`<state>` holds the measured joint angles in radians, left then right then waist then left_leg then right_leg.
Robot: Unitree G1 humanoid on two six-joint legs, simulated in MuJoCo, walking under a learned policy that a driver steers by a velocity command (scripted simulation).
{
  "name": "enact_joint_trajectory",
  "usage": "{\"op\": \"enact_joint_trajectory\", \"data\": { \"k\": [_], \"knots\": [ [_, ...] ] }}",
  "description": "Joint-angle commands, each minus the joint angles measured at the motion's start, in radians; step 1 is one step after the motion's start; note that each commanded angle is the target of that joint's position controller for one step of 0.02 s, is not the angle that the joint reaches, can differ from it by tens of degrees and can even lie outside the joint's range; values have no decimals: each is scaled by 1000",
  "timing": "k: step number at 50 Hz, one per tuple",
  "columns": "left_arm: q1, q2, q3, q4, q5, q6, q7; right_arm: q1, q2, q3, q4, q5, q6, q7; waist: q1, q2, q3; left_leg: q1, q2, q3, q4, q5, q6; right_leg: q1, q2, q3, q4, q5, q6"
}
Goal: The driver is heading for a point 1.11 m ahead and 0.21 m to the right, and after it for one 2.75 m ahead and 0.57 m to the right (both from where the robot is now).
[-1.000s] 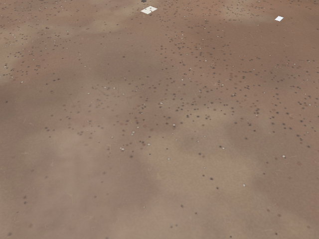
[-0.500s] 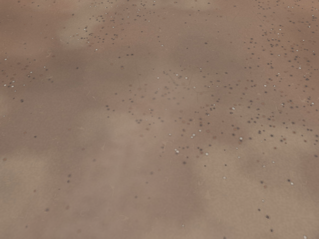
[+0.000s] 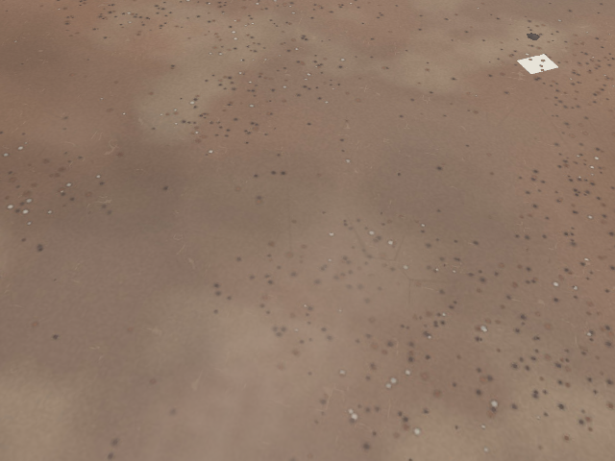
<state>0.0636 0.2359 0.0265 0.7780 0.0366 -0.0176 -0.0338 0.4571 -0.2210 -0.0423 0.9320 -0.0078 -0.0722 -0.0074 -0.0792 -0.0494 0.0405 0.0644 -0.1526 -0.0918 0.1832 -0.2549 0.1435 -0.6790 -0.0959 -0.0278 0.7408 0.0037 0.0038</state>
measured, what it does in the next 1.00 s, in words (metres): walks ahead: right foot, then left foot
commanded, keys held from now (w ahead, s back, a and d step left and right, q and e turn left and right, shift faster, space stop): w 0.66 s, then w+e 0.34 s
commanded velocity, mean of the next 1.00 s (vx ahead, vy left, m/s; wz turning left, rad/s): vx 0.50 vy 0.00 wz -0.05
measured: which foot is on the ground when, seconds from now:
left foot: down 0.00-0.16, up 0.18-0.66, down 0.68-1.00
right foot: up 0.00-0.12, down 0.14-0.68, up 0.70-1.00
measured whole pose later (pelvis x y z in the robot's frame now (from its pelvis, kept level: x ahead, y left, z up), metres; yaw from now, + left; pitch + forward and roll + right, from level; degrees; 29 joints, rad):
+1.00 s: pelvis +0.55 +0.02 +0.01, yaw -7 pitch +0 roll +1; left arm 0.22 0.25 0.06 0.90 0.03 -0.01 -0.04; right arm 0.39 -0.21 -0.04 0.97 -0.01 -0.11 -0.01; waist -0.01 -0.05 0.03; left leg -0.02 -0.05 0.20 0.23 -0.21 0.08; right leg -0.66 -0.09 0.01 1.00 -0.09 -0.05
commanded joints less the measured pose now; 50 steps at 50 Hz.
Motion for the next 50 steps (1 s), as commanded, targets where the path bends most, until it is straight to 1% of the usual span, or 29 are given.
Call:
{"op": "enact_joint_trajectory", "data": {
  "k": [1,2,4,5,6,7,8,9,10,11,12,13,16,18,22,25,28,31,33,34,35,36,37,38,39,40,41,44,50],
  "knots": [
    [-188,63,3,-120,-9,-27,-4,115,-133,-20,-3,-12,-6,-14,-34,123,42,88,287,-113,36,696,18,-51,56,-45,-102,-11,-28],
    [-188,67,3,-126,-11,-31,-4,109,-141,-20,1,-16,-7,-18,-23,127,44,103,301,-111,48,743,20,-20,67,-44,-135,-29,-44],
    [-91,86,9,-100,-16,-40,5,56,-163,-22,-3,-19,-12,-23,42,142,14,79,306,-82,127,967,0,157,116,-53,-194,-99,-85],
    [9,109,19,-68,-18,-43,16,43,-174,-24,0,-22,-15,-22,85,151,-34,76,306,-78,224,1088,-9,274,148,-54,-202,-143,-105],
    [159,131,31,-22,-18,-51,29,24,-181,-25,1,-22,-16,-18,153,141,-104,49,289,-64,385,1093,-13,436,156,-48,-256,-126,-129],
    [327,161,44,20,0,-59,44,1,-169,-20,-11,-12,-20,-12,232,107,-197,-106,260,-45,604,875,-15,691,59,42,-278,-126,-168],
    [440,275,75,29,29,-59,52,97,-71,1,-38,27,-22,-2,205,-106,-354,-423,109,27,1011,330,-64,1000,-245,483,-274,-174,-303],
    [400,224,70,47,-1,-45,34,122,-128,-13,-21,13,-18,-4,168,-109,-361,-587,22,2,1172,-239,-56,987,-324,760,-414,-164,-359],
    [283,170,58,32,-25,-41,26,40,-147,-19,-36,-11,-13,-4,120,-20,-170,-650,96,-26,1182,-158,-51,811,-281,629,-452,-274,-335],
    [210,110,45,22,-25,-45,21,-26,-136,-14,-51,-18,-15,4,105,39,-71,-652,135,-14,1126,-97,-50,676,-242,509,-497,-275,-310],
    [193,81,35,30,-19,-51,20,-56,-116,-13,-57,-19,-9,11,84,45,-9,-634,167,-1,1071,-74,-49,582,-192,414,-533,-227,-279],
    [199,63,27,48,-20,-58,23,-55,-105,-10,-62,-29,2,19,59,22,11,-596,189,7,1023,-59,-56,514,-151,343,-558,-172,-250],
    [256,81,30,93,-26,-84,19,-48,-70,-1,-56,-35,23,35,36,-10,8,-583,213,48,956,-12,-78,475,-108,236,-601,-31,-240],
    [289,98,34,112,-29,-89,17,-135,-71,1,-85,-34,28,39,45,-7,27,-656,240,74,888,61,-96,490,-93,190,-631,2,-237],
    [362,93,30,144,-35,-87,17,-325,-55,12,-144,-27,25,43,89,-8,43,-701,248,126,657,214,-123,543,-44,105,-629,139,-200],
    [420,104,29,166,-33,-88,23,-429,-41,23,-172,-21,23,45,124,-17,40,-674,225,151,512,281,-123,606,-51,88,-612,201,-181],
    [458,109,28,186,-23,-82,32,-501,-53,23,-194,-19,19,41,143,-19,45,-678,206,153,431,252,-105,712,-90,100,-575,256,-190],
    [442,125,31,196,-15,-75,43,-486,-72,14,-197,-20,9,35,112,-26,36,-607,177,153,364,141,-66,783,-126,100,-494,408,-181],
    [413,136,33,198,-16,-68,45,-302,-100,-3,-135,-26,-3,21,29,-21,-58,-366,118,176,279,108,-25,772,-101,68,-279,605,-154],
    [412,120,26,192,-24,-68,43,-139,-138,-20,-84,-42,-15,10,-32,12,-153,-113,168,123,259,136,9,640,-61,46,-82,486,-136],
    [433,49,5,146,-49,-71,37,11,-234,-44,-70,-70,-22,-4,-62,155,-299,183,450,-206,241,53,81,363,25,-3,248,74,-104],
    [530,28,7,159,-59,-63,40,10,-270,-58,-64,-50,-8,5,-18,283,-375,279,623,-549,136,63,176,127,164,9,494,-561,-91],
    [435,120,33,164,-33,-52,46,-74,-191,-44,-73,-19,0,11,3,112,-225,143,553,-444,107,-34,129,64,94,92,526,-473,-104],
    [376,96,32,147,-33,-57,38,-166,-135,-28,-85,-14,-5,14,33,105,-99,-12,511,-300,54,-10,95,70,60,95,484,-382,-104],
    [355,73,30,149,-32,-52,33,-209,-97,-19,-86,-17,-12,16,57,96,-45,-108,464,-200,9,35,55,106,30,89,437,-329,-101],
    [355,68,33,153,-16,-39,26,-213,-79,-13,-76,-13,-19,12,76,115,-12,-173,429,-121,-16,85,27,138,16,84,410,-306,-92],
    [374,50,31,160,-7,-25,17,-210,-69,-10,-66,-11,-26,7,96,129,-6,-210,406,-62,-36,119,10,168,9,80,398,-287,-82],
    [321,35,36,138,-8,-2,2,-159,-90,-17,-40,-2,-50,3,110,115,6,-204,394,44,-60,247,3,108,2,65,390,-215,-67],
    [113,21,31,62,-11,1,-12,-77,-84,-14,-4,-7,-48,-5,81,110,54,-149,361,202,-60,392,-20,-13,3,18,185,-21,-48]
  ]
}}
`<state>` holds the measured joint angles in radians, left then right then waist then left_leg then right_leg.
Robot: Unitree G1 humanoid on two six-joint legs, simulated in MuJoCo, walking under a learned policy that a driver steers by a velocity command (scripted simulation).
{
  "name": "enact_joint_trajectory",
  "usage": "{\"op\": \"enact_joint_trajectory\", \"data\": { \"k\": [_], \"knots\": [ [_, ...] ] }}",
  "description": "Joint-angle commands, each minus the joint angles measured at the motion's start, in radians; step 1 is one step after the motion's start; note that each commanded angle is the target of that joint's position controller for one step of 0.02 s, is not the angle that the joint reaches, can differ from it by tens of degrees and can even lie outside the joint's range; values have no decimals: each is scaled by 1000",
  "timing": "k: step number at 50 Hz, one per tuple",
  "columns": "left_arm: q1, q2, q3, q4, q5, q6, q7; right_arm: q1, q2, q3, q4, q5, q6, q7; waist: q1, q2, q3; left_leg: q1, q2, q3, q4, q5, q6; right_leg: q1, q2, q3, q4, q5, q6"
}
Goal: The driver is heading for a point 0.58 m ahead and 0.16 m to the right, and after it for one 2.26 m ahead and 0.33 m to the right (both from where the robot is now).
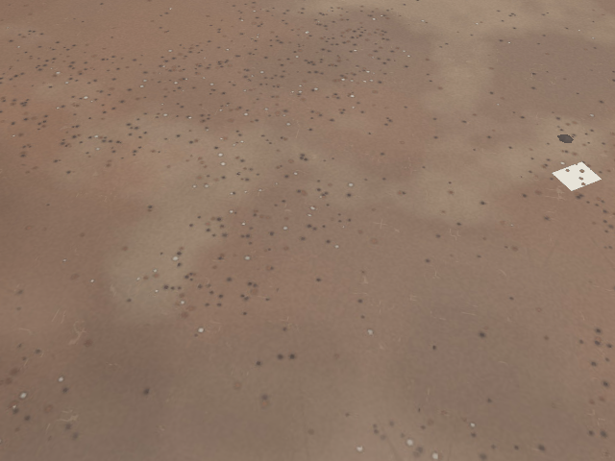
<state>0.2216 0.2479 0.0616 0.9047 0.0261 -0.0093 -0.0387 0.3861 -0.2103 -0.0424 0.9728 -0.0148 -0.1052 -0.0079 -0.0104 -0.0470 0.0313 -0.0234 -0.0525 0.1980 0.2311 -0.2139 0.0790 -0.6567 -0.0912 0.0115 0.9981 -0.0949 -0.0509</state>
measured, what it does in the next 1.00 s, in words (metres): walks ahead, turning right: right foot, then left foot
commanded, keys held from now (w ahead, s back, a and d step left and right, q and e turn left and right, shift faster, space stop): w+e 0.56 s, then w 0.12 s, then no key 0.04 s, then q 0.28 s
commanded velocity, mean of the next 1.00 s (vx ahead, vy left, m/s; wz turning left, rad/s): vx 0.43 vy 0.00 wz -0.35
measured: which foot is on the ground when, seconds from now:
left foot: down 0.00-0.26, up 0.28-0.76, down 0.78-1.00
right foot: up 0.00-0.22, down 0.24-0.80, up 0.82-1.00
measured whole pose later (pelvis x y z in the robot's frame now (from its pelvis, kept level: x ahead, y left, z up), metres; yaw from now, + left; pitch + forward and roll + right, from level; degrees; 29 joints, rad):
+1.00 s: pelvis +0.49 -0.08 -0.01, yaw -20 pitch +0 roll -1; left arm 0.20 0.26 0.04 0.83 0.03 -0.02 0.01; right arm 0.26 -0.24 -0.03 0.86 0.00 -0.05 0.01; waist -0.01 -0.03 0.10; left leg -0.30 -0.08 -0.01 0.38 -0.08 0.09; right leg -0.47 0.03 0.05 1.08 -0.39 0.01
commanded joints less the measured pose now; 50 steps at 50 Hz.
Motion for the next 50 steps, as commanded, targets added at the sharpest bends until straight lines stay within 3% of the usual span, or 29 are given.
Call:
{"op": "enact_joint_trajectory", "data": {
  "k": [1,5,7,9,11,12,13,14,15,16,17,18,20,23,28,33,35,36,37,38,39,40,41,42,43,44,46,48,50],
  "knots": [
    [-79,2,-9,-77,0,-8,-10,3,-97,-13,-41,0,-15,-7,5,108,68,-52,259,-65,-102,381,39,-22,4,-41,-132,103,5],
    [-199,-4,-21,-129,6,-11,-18,73,-116,-16,-9,-3,-6,-20,-29,108,85,58,294,-9,-66,509,34,2,28,-121,-301,95,-30],
    [-205,5,-19,-141,9,-12,-18,79,-130,-19,-1,-6,4,-27,-18,116,74,117,310,22,0,684,28,44,59,-151,-347,25,-63],
    [-148,25,-8,-131,11,-10,-12,63,-158,-26,-2,-9,14,-34,17,146,27,158,321,51,132,964,24,140,118,-186,-357,-83,-106],
    [11,63,15,-87,13,-17,-3,43,-188,-36,-13,-11,32,-33,86,152,-72,134,327,59,413,1021,30,329,181,-186,-407,-171,-158],
    [154,103,37,-44,22,-25,7,22,-193,-38,-28,-7,38,-27,159,103,-144,6,307,71,658,835,6,542,173,-123,-507,-147,-197],
    [221,215,70,-37,30,-26,22,40,-114,-22,-77,5,33,-16,154,-59,-238,-316,216,72,1006,230,-34,816,-90,241,-535,-213,-290],
    [186,275,82,-59,4,-16,20,-4,-109,-24,-148,9,22,1,110,-149,-291,-637,5,-106,1260,-343,-72,956,-268,755,-695,-141,-425],
    [164,242,76,-51,-14,-7,26,-123,-140,-27,-169,-4,11,6,122,8,-167,-747,88,-232,1239,-236,-61,880,-237,610,-726,-119,-382],
    [114,194,63,-50,-19,-9,32,-132,-132,-22,-179,7,-3,9,84,40,-69,-729,125,-227,1154,-143,-58,746,-211,493,-746,-51,-339],
    [68,151,51,-54,-17,-14,35,-111,-129,-24,-163,4,-3,7,32,97,-12,-667,156,-226,1057,-107,-62,634,-155,399,-762,57,-288],
    [39,127,43,-59,-25,-22,39,-96,-125,-23,-161,-15,13,6,-1,95,2,-605,170,-228,998,-99,-77,559,-105,326,-771,142,-261],
    [41,119,35,-62,-31,-44,39,-72,-109,-21,-161,-36,51,13,-25,63,-24,-538,174,-219,935,-91,-104,508,-54,260,-776,253,-249],
    [101,157,43,-53,-29,-56,36,-152,-100,-19,-200,-35,73,21,-9,35,-12,-585,171,-196,826,-9,-132,491,-17,231,-790,284,-232],
    [210,162,43,-48,-26,-49,37,-350,-111,-14,-273,-27,74,26,68,-9,8,-691,147,-200,610,147,-141,594,-6,274,-779,263,-190],
    [279,147,31,-33,-15,-54,49,-468,-101,4,-318,-20,56,39,115,-23,21,-664,107,-176,419,211,-101,704,-32,272,-744,367,-172],
    [267,154,29,-29,-10,-57,58,-450,-111,4,-322,-18,46,39,94,-28,33,-584,88,-180,345,193,-67,717,-48,270,-707,471,-148],
    [244,160,28,-31,-9,-58,61,-392,-120,1,-305,-20,39,35,64,-31,23,-491,64,-175,307,169,-47,703,-41,254,-662,584,-121],
    [227,171,29,-30,-9,-63,63,-302,-140,-7,-272,-22,30,27,30,-40,-15,-383,28,-159,286,150,-27,708,-30,239,-587,737,-97],
    [207,180,29,-27,-13,-67,61,-173,-153,-15,-227,-22,18,17,-32,-27,-70,-248,9,-144,212,217,-6,713,4,204,-446,802,-72],
    [203,165,23,-32,-20,-74,58,-47,-181,-22,-193,-29,3,6,-84,-3,-149,-41,89,-203,199,382,20,612,50,176,-266,637,-50],
    [285,88,6,-54,-37,-77,60,74,-275,-39,-183,-44,-1,0,-74,191,-305,232,376,-490,313,895,120,416,159,100,73,65,-14],
    [419,94,12,-19,-61,-66,65,77,-283,-51,-158,-7,21,11,-21,335,-430,324,505,-787,244,1135,279,263,281,80,310,-477,15],
    [366,133,13,-3,-16,-54,66,-21,-214,-37,-185,25,30,22,6,158,-320,199,451,-724,200,1020,265,214,204,120,348,-409,18],
    [252,124,8,-24,4,-51,59,-116,-141,-17,-198,28,32,24,10,94,-193,85,386,-604,175,910,236,175,159,97,305,-360,25],
    [188,112,4,-43,10,-45,54,-153,-108,-5,-196,21,35,23,20,71,-116,-7,330,-532,136,864,205,161,124,75,248,-335,31],
    [157,100,1,-64,19,-18,45,-147,-138,-11,-177,20,41,17,44,109,-82,-124,258,-458,92,819,168,219,100,51,162,-299,46],
    [167,82,-5,-69,11,0,46,-130,-173,-23,-169,12,44,19,60,119,-111,-171,235,-431,89,837,171,258,111,32,122,-288,63],
    [137,80,-8,-83,7,12,51,-128,-194,-33,-172,6,54,18,60,125,-122,-204,223,-432,76,731,176,249,108,23,66,-279,77]
  ]
}}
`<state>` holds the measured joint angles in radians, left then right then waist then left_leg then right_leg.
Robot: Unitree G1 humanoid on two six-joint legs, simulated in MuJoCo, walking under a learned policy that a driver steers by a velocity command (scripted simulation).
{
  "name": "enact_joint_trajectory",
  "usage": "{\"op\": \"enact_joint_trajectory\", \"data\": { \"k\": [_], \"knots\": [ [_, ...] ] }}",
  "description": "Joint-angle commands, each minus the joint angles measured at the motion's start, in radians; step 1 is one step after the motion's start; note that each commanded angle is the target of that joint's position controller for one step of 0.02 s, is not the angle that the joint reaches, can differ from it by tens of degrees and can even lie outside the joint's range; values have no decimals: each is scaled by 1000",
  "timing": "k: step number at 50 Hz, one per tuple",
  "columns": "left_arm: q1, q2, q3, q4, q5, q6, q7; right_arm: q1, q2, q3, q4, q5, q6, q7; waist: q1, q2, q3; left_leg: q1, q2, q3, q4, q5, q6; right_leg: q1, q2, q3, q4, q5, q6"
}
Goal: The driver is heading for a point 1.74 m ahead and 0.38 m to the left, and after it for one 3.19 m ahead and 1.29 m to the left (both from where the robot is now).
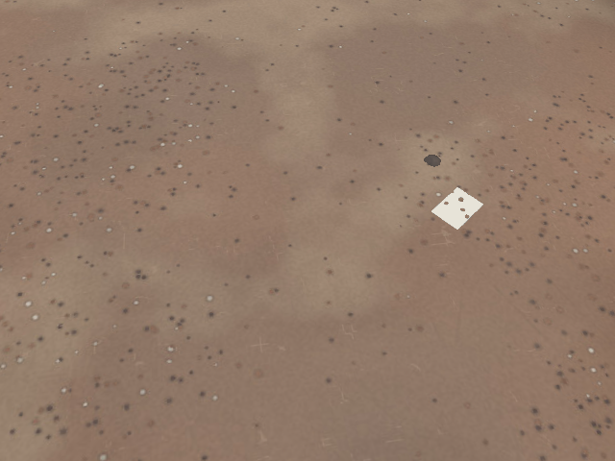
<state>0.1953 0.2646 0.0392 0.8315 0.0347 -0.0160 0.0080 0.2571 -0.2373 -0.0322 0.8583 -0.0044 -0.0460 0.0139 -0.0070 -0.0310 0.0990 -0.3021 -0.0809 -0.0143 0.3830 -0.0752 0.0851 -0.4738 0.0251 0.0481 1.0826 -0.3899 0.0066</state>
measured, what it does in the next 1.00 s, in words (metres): steps on the spot, turning left: right foot, then left foot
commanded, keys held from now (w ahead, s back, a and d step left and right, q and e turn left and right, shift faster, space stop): q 0.52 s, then no key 0.48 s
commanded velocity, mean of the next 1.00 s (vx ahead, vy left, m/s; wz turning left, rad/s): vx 0.03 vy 0.00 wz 0.37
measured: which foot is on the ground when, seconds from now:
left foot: down 0.00-0.32, up 0.34-0.74, down 0.76-1.00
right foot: up 0.00-0.30, down 0.32-0.76, up 0.78-1.00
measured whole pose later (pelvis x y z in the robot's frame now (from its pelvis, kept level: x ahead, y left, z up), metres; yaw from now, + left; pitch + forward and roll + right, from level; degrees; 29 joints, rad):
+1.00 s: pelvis -0.01 -0.02 +0.01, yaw +24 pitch -1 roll +0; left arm 0.26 0.27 0.04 0.88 0.01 0.06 0.02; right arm 0.15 -0.21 0.01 0.83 -0.02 0.01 -0.02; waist 0.03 -0.04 0.05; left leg -0.15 -0.05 -0.02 0.39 -0.22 0.06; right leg -0.27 -0.03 0.01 0.69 -0.41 0.02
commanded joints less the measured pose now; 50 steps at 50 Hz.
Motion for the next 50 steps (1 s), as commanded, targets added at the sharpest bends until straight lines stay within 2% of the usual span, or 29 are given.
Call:
{"op": "enact_joint_trajectory", "data": {
  "k": [1,5,7,11,13,14,15,16,17,18,19,20,21,22,23,28,34,36,37,38,39,40,41,42,43,44,45,47,50],
  "knots": [
    [138,66,14,-18,-2,25,8,6,-172,-47,-59,-6,4,-5,50,115,-188,58,245,-231,-86,491,167,58,-11,-15,-50,22,24],
    [24,73,13,-54,-5,46,16,34,-180,-62,-70,-11,40,-9,11,144,-156,18,221,-326,-136,-3,148,25,-16,-5,-150,47,30],
    [-18,71,10,-69,-10,47,20,43,-184,-70,-75,-14,53,-11,-8,153,-132,17,215,-374,-145,-148,142,21,-10,2,-207,40,30],
    [-30,69,3,-87,-29,32,36,40,-189,-82,-86,-21,74,-10,-21,172,-128,42,212,-452,-105,-104,130,83,26,6,-343,-15,14],
    [17,67,1,-85,-39,20,44,15,-189,-85,-93,-19,82,-8,-1,180,-133,45,202,-490,-73,-22,105,165,46,7,-480,-16,-6],
    [62,65,0,-77,-40,11,49,-8,-187,-85,-99,-12,87,-9,28,172,-133,23,180,-492,-48,-29,74,241,49,5,-611,43,-18],
    [99,88,7,-71,-34,2,56,-21,-171,-82,-107,-2,88,-11,46,142,-133,-31,139,-471,-8,-114,24,333,8,38,-757,98,-32],
    [80,171,22,-86,-17,-2,64,26,-105,-66,-118,6,85,-13,3,-33,-143,-115,43,-350,152,-344,-37,401,-199,235,-881,24,-82],
    [-28,249,36,-131,-10,6,60,42,-96,-68,-131,11,80,-22,-22,-198,-98,-277,-121,-106,374,-488,-74,361,-410,475,-927,148,-186],
    [-12,207,34,-120,-1,11,53,20,-185,-87,-120,-26,81,-23,-16,-98,-94,-227,-24,-93,573,-488,-87,267,-429,409,-868,349,-252],
    [-45,135,14,-131,-11,10,47,36,-191,-95,-104,-24,84,-18,-45,-39,-94,-194,-12,-95,652,-439,-88,249,-362,307,-839,445,-240],
    [-77,106,7,-138,-14,9,43,58,-178,-94,-87,-25,94,-14,-62,-32,-79,-192,-7,-82,719,-387,-96,244,-294,198,-819,498,-209],
    [-88,103,5,-149,-13,9,45,67,-173,-93,-82,-25,104,-7,-65,-74,-94,-213,-4,-68,772,-350,-105,283,-252,134,-805,523,-188],
    [-77,102,5,-154,-11,10,46,70,-168,-90,-81,-23,111,2,-53,-105,-99,-234,-1,-54,802,-343,-118,315,-236,92,-785,605,-188],
    [-47,106,7,-150,-9,11,44,47,-165,-86,-88,-18,116,8,-35,-104,-103,-248,4,-42,798,-336,-130,345,-231,67,-773,647,-191],
    [79,144,28,-113,-9,10,38,-59,-135,-65,-135,-9,126,22,39,-120,-125,-261,27,-30,629,-368,-152,489,-281,65,-735,707,-226],
    [51,172,38,-96,-6,12,8,-71,-111,-40,-143,6,124,7,37,-165,-145,-22,24,42,329,-402,-101,394,-284,37,-687,718,-225],
    [38,179,41,-84,-14,22,3,-37,-99,-32,-129,6,114,1,8,-152,-148,73,21,64,132,-288,-78,368,-270,27,-641,699,-202],
    [36,176,40,-76,-21,27,3,-12,-97,-27,-116,-2,102,-4,-17,-122,-143,167,30,56,-57,-125,-65,317,-253,7,-607,636,-159],
    [68,143,32,-71,-22,28,2,-10,-140,-30,-115,-21,87,-11,-6,-34,-168,301,120,-68,-136,-49,-49,214,-220,-20,-549,471,-94],
    [96,41,3,-108,-13,28,-6,-15,-222,-36,-137,-27,74,-17,20,231,-195,408,401,-383,-145,202,16,27,-113,-113,-384,5,-17],
    [37,66,6,-99,-23,51,13,-21,-220,-36,-120,-15,64,-23,-23,251,-146,185,460,-356,-99,370,147,109,-68,-58,-331,-199,-11],
    [44,98,14,-86,-30,65,15,-67,-163,-19,-120,-14,58,-21,6,181,-97,162,403,-300,-108,333,159,120,-72,-30,-283,-170,-10],
    [43,95,16,-68,-30,68,11,-114,-125,-4,-119,-14,55,-24,22,173,-64,141,347,-243,-122,262,127,113,-70,-19,-283,-115,-10],
    [61,103,21,-48,-26,66,9,-142,-119,1,-119,-18,57,-30,38,183,-53,149,293,-199,-123,245,91,112,-64,-27,-292,-64,-4],
    [77,114,26,-31,-16,66,6,-131,-127,1,-110,-13,54,-38,34,201,-63,172,275,-174,-106,329,86,117,-56,-36,-285,-36,2],
    [99,105,24,-12,-13,65,4,-114,-126,3,-99,-10,53,-39,33,185,-93,200,265,-153,-87,395,87,133,-48,-38,-282,-31,9],
    [97,77,15,4,-20,64,5,-97,-119,8,-79,-7,49,-39,25,156,-113,208,265,-141,-74,387,91,167,-47,-38,-325,-30,19],
    [68,61,7,20,-25,66,15,-96,-122,8,-51,-14,51,-42,6,172,-90,180,260,-166,-72,244,95,210,-38,-48,-453,-19,18]
  ]
}}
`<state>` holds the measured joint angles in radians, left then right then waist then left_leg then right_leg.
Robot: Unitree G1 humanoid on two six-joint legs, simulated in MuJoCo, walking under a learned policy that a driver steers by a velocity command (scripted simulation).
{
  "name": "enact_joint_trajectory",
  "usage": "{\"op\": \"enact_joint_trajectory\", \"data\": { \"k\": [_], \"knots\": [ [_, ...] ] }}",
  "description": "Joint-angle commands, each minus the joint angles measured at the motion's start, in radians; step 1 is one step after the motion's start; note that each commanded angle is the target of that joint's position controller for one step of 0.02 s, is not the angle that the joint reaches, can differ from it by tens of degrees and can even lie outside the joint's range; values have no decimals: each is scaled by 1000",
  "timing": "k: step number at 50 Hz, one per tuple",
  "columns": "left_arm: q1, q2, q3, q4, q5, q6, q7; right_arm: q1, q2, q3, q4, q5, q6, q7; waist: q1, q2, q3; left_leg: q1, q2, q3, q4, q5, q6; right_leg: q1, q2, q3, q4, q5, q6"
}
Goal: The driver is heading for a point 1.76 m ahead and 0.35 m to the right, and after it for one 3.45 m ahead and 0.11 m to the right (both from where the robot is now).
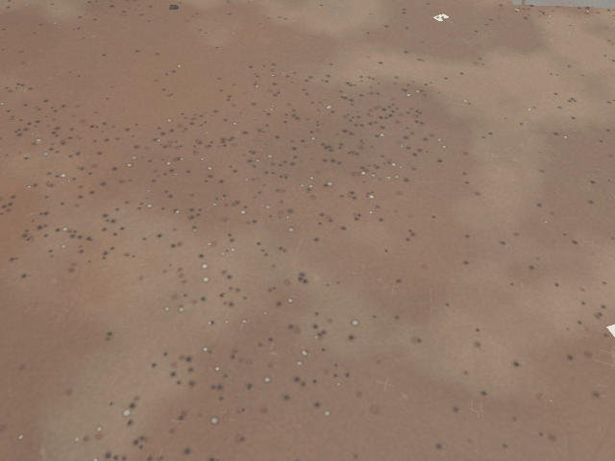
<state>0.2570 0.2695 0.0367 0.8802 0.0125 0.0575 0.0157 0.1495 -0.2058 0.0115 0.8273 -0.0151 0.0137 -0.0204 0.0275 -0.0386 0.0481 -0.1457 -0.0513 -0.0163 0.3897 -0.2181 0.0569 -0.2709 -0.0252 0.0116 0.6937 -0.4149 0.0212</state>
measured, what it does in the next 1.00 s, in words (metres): steps on the spot: right foot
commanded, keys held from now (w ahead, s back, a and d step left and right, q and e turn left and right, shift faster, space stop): no key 0.84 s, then w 0.16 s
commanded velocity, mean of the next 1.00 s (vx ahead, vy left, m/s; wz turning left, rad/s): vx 0.02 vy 0.00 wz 0.02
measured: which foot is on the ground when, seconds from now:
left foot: down 0.00-1.00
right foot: up 0.00-0.06, down 0.08-1.00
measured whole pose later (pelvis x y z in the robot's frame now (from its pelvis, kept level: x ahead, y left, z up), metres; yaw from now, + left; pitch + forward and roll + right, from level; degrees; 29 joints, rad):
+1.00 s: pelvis +0.00 -0.03 +0.00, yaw +0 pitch -1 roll +0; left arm 0.34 0.17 0.02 1.13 0.01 0.01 0.03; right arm 0.33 -0.17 0.00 1.14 -0.03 0.01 -0.02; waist 0.01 0.00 -0.02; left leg -0.24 -0.01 -0.01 0.58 -0.40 0.05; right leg -0.16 0.04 0.01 0.45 -0.32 -0.06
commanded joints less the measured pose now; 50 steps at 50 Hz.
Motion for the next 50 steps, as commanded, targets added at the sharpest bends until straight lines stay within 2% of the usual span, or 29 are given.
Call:
{"op": "enact_joint_trajectory", "data": {
  "k": [1,3,4,5,6,7,8,10,12,15,24,42,43,45,47,49,50],
  "knots": [
    [10,57,9,-19,-5,-9,11,11,-155,-36,-11,-4,-8,-8,-29,180,-37,16,232,-178,-75,351,124,28,16,-14,-114,25,0],
    [49,43,1,13,-3,-19,18,-8,-158,-37,4,4,-6,-9,2,146,-40,-27,214,-183,-57,266,90,135,12,-18,-315,214,-12],
    [54,59,1,24,6,-29,21,3,-146,-34,12,7,-10,-8,0,114,-52,-73,202,-190,-59,197,53,218,-28,31,-363,325,-18],
    [60,89,2,28,17,-42,22,24,-133,-31,20,6,-13,-5,-15,75,-63,-108,169,-175,-45,123,24,265,-98,103,-372,402,-30],
    [8,123,10,46,-1,-45,16,64,-116,-34,38,12,-10,1,-71,-39,-15,-68,102,-120,-96,56,11,157,-99,108,-333,404,-56],
    [-4,76,0,49,-3,-51,6,48,-133,-35,65,7,-7,-2,-38,-18,-9,-10,100,-111,-87,56,2,110,-90,103,-355,337,-56],
    [3,60,-5,62,-1,-57,4,41,-137,-39,79,7,-6,-4,-29,-17,4,9,103,-111,-74,68,1,90,-81,96,-372,300,-49],
    [9,63,-7,85,0,-60,11,44,-142,-43,101,6,-6,-2,-29,-26,2,15,112,-112,-66,95,4,92,-71,93,-391,281,-47],
    [12,59,-8,104,-2,-61,14,56,-128,-38,127,6,-9,-2,-30,-9,-1,-3,114,-111,-77,85,0,111,-71,93,-393,268,-52],
    [13,50,-11,127,-1,-61,15,70,-119,-35,165,6,-10,-5,-27,15,8,-20,111,-108,-89,63,-10,111,-72,96,-400,235,-60],
    [23,30,-21,183,-3,-62,17,128,-98,-21,249,5,-10,-11,-28,34,18,-36,112,-101,-88,56,-23,93,-67,102,-409,201,-71],
    [77,-21,-34,243,-4,-67,22,194,-44,-9,318,5,-15,-20,-31,35,23,-40,121,-91,-64,81,-26,73,-53,95,-394,238,-73],
    [88,-23,-34,247,-3,-67,22,203,-38,-7,322,4,-14,-20,-30,31,2,-33,110,-84,-66,14,-25,79,-47,96,-405,154,-75],
    [98,15,-17,244,-3,-57,22,204,-50,-16,313,0,-9,-18,-26,-2,21,-78,59,-45,1,-209,-8,48,-31,116,-408,-122,-103],
    [132,35,-3,237,0,-46,18,175,-42,-20,285,-14,-6,-9,-4,-39,96,-215,24,-20,92,-367,10,17,-79,210,-453,-376,-156],
    [186,54,14,249,4,-47,18,146,8,-12,253,-28,-19,2,12,-115,119,-296,15,59,264,-240,3,55,-209,377,-541,-451,-226],
    [187,51,18,247,6,-52,17,129,0,-14,238,-30,-30,6,13,-107,123,-297,45,58,317,-198,4,35,-249,416,-568,-409,-249]
  ]
}}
